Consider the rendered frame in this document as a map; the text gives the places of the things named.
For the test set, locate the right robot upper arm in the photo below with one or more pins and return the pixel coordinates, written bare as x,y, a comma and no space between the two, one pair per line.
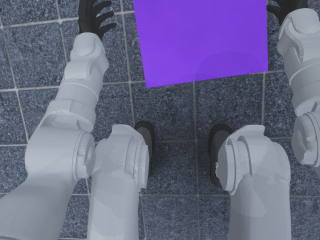
306,140

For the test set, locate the robot left shin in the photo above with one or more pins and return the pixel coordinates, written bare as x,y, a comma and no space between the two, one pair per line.
118,129

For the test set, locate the robot left forearm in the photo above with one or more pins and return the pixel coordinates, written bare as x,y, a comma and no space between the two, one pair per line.
79,91

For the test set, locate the carton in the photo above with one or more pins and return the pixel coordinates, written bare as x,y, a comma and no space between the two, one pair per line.
184,41

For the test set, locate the left robot hand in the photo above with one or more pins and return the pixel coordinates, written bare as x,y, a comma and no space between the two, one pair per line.
88,22

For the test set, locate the right robot hand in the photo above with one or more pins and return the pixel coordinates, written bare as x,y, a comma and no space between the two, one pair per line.
286,6

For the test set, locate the right robot thigh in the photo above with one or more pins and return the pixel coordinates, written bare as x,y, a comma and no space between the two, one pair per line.
260,201

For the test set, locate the left robot upper arm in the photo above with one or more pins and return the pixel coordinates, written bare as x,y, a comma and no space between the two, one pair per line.
57,158

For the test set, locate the robot right forearm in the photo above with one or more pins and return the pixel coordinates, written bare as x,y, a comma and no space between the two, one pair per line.
299,46

